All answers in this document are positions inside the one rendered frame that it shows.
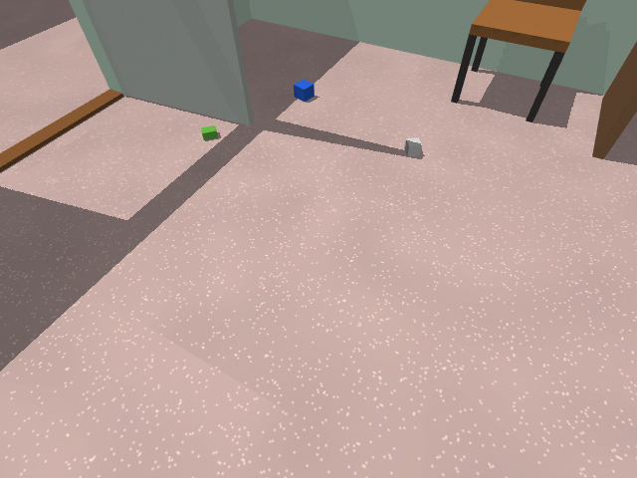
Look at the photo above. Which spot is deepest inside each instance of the chair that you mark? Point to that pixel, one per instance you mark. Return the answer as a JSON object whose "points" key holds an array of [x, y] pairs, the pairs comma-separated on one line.
{"points": [[544, 24]]}

